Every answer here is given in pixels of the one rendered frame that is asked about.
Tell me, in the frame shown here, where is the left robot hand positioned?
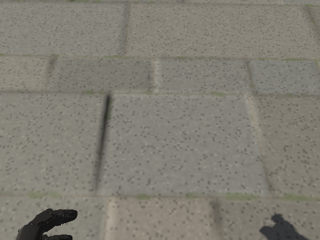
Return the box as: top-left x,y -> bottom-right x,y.
15,208 -> 78,240

